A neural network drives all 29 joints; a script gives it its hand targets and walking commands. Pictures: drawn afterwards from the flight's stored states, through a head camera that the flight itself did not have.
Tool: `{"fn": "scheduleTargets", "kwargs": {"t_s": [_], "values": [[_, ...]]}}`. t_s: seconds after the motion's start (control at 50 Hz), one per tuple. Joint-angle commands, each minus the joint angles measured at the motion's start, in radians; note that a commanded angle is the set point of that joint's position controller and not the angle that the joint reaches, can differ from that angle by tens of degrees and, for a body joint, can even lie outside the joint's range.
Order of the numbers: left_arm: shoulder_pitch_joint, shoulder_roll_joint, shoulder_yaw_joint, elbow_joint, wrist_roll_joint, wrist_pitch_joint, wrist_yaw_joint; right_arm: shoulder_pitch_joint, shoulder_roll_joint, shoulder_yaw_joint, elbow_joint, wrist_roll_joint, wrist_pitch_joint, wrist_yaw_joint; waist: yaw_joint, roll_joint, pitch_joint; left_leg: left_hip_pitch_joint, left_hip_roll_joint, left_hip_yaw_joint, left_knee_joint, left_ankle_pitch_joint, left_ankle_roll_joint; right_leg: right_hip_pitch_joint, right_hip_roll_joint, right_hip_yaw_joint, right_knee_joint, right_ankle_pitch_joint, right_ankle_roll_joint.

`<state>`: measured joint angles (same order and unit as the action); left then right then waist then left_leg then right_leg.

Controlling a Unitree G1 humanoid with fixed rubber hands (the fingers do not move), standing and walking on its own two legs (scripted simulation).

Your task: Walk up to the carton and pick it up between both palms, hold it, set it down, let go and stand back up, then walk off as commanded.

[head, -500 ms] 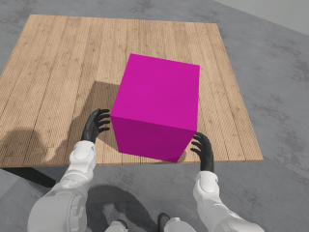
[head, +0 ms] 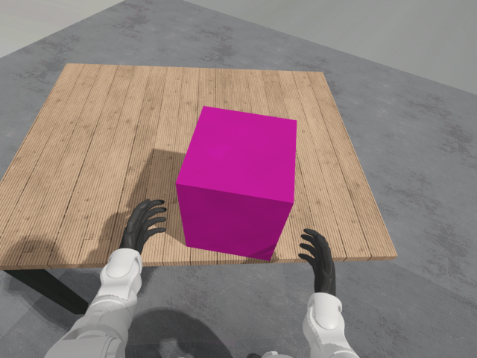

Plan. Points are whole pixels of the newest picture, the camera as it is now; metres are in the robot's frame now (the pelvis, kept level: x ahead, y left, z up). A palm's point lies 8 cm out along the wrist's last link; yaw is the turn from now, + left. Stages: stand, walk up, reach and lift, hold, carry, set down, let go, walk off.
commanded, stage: set down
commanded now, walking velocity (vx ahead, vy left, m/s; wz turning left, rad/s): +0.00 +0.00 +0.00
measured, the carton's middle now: (238, 187) +0.47 -0.03 -0.05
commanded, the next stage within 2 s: none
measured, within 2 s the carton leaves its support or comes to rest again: neither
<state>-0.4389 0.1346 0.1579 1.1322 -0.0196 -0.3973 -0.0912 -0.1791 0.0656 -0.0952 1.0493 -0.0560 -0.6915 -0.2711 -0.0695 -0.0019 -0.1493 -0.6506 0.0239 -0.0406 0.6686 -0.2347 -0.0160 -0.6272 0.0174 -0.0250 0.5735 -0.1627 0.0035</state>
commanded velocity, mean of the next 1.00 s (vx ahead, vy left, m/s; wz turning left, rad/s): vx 0.00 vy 0.00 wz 0.00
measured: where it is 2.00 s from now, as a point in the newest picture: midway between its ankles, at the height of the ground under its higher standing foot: outside the picture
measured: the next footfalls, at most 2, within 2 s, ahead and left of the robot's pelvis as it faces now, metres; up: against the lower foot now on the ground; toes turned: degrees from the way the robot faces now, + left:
none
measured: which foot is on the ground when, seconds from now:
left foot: down 0.00-1.00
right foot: down 0.00-1.00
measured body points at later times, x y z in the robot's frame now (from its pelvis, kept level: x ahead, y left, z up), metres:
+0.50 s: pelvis +0.02 -0.01 +0.01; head +0.01 +0.01 +0.46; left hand +0.29 +0.21 -0.04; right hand +0.21 -0.19 -0.04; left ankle +0.05 +0.12 -0.72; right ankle +0.07 -0.12 -0.72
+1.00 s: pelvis +0.04 +0.01 +0.01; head +0.04 +0.03 +0.46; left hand +0.27 +0.22 -0.06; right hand +0.22 -0.19 -0.05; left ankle +0.05 +0.12 -0.72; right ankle +0.07 -0.12 -0.72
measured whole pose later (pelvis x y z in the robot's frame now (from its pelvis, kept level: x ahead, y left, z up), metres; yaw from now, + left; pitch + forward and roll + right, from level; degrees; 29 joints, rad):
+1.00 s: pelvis +0.04 +0.01 +0.01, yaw +0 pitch -3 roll -3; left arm 0.02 0.22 0.06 0.79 -0.13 -0.23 -0.11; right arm 0.15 0.02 -0.06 0.78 -0.04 -0.51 -0.16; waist -0.07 0.00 0.05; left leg -0.26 0.04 -0.04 0.67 -0.35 -0.02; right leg -0.23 0.04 -0.02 0.53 -0.25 0.00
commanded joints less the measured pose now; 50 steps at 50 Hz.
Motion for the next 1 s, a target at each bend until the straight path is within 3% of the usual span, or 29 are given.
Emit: {"fn": "scheduleTargets", "kwargs": {"t_s": [0.0, 0.14, 0.38, 0.62, 0.98], "values": [[-0.119, 0.263, -0.113, -0.309, -0.100, -0.006, -0.016, -0.105, -0.012, 0.113, -0.296, 0.148, 0.029, -0.033, 0.040, 0.011, -0.252, 0.234, -0.020, 0.073, -0.133, -0.176, 0.001, 0.386, 0.015, 0.029, -0.101, -0.186, 0.019], [-0.019, 0.302, -0.122, -0.387, -0.142, 0.041, -0.035, -0.019, 0.000, 0.134, -0.397, 0.158, 0.095, -0.036, 0.051, 0.003, -0.116, 0.257, 0.002, 0.066, -0.189, -0.249, 0.020, 0.477, 0.005, 0.046, -0.106, -0.234, 0.021], [0.189, 0.330, -0.154, -0.542, -0.187, 0.083, -0.048, 0.159, -0.022, 0.149, -0.545, 0.142, 0.169, 0.004, 0.079, 0.060, 0.099, 0.224, 0.054, 0.044, -0.290, -0.327, 0.038, 0.615, 0.021, 0.046, -0.071, -0.179, 0.008], [0.363, 0.323, -0.153, -0.592, -0.169, 0.063, -0.027, 0.266, -0.086, 0.145, -0.538, 0.150, 0.136, 0.071, 0.115, 0.044, 0.091, 0.406, 0.007, 0.071, -0.224, -0.083, -0.003, 0.508, -0.020, 0.059, -0.132, -0.116, -0.019], [0.467, 0.263, -0.184, -0.635, -0.081, 0.156, 0.006, 0.264, -0.194, 0.081, -0.376, 0.148, 0.182, 0.146, 0.097, 0.126, 0.118, 0.489, 0.007, 0.054, -0.257, 0.089, -0.041, 0.538, 0.010, 0.031, -0.154, -0.029, -0.035]]}}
